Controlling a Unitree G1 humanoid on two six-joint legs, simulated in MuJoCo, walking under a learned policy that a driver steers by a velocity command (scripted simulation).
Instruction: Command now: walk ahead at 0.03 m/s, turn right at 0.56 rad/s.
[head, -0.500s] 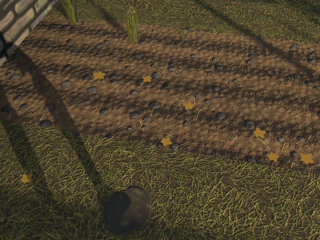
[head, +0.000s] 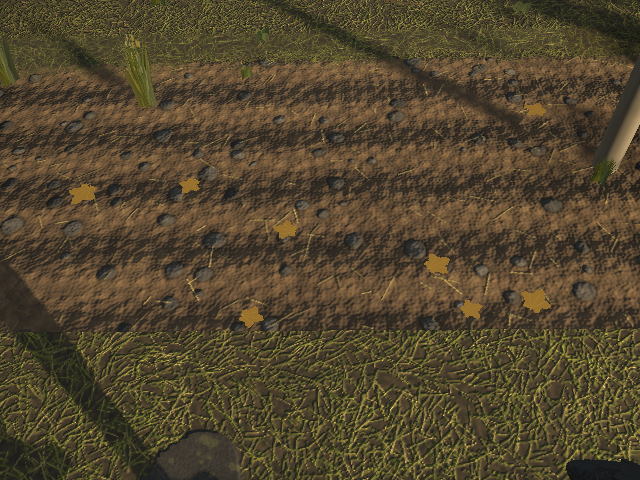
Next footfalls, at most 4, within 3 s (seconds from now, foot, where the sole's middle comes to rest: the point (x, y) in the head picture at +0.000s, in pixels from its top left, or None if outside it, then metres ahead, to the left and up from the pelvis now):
0.22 left None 0.01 0.15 -0.78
0.52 right None -0.06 -0.09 -0.78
1.14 left None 0.13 0.10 -0.78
1.52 right None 0.43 -0.18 -0.95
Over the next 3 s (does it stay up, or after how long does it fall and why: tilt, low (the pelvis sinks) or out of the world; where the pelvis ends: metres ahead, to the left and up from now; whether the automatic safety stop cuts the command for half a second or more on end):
stays up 0.82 0.09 -0.17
